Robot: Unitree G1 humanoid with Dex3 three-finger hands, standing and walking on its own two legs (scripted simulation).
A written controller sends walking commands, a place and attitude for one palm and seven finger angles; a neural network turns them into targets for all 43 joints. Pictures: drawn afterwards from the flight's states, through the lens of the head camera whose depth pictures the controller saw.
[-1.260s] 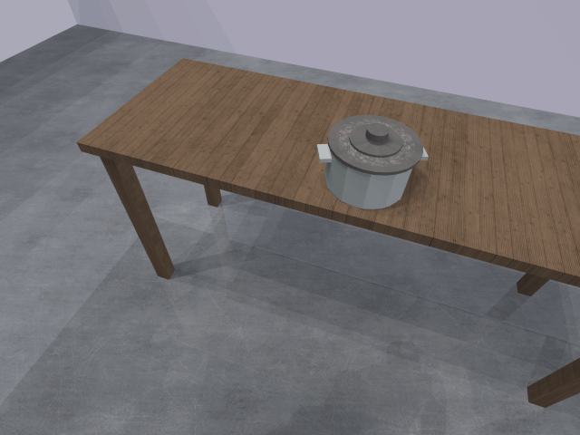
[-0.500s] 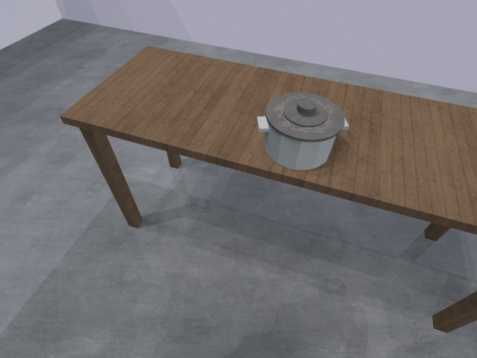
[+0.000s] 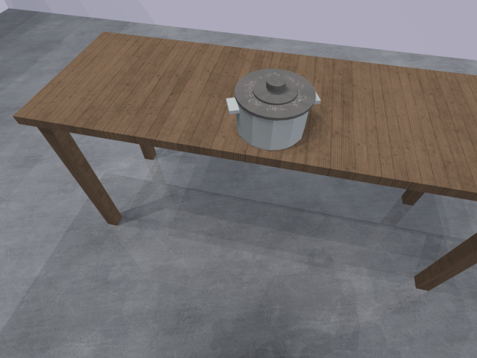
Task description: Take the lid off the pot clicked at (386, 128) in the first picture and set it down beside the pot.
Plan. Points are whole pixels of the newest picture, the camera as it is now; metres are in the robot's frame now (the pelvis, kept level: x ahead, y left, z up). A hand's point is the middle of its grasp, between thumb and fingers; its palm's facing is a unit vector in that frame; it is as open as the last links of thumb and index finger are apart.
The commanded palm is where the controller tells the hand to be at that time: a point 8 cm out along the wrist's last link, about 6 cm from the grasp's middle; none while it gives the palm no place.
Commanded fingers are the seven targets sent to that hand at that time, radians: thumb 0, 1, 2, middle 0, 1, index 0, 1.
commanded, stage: turn to face it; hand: left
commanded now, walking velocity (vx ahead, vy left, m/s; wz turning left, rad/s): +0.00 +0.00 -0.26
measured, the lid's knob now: (275, 83) +0.71 -0.04 +0.05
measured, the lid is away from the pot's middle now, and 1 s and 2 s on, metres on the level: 0.00 0.00 0.00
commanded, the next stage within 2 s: take the last steps up to it in 0.14 s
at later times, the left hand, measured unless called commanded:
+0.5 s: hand out of the picture +0.08 +0.15 -0.16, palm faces -0.08 -0.97 -0.22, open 7.4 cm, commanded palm none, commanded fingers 0.00 0.90 0.90 -0.20 -0.30 -0.20 -0.30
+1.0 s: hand (181, 298) +0.25 +0.14 -0.16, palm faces -0.12 -0.98 -0.15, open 7.4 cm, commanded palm none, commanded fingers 0.00 0.90 0.90 -0.20 -0.30 -0.20 -0.30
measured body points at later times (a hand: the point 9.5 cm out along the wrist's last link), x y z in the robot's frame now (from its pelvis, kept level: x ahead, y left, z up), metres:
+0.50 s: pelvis +0.03 -0.02 +0.01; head +0.05 -0.03 +0.46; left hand +0.08 +0.21 -0.14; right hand +0.00 -0.27 -0.15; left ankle +0.01 +0.10 -0.67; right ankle -0.04 -0.11 -0.73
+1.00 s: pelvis +0.16 -0.02 +0.02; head +0.18 +0.00 +0.46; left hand +0.25 +0.19 -0.15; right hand +0.12 -0.24 -0.13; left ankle +0.17 +0.06 -0.73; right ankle +0.16 -0.18 -0.66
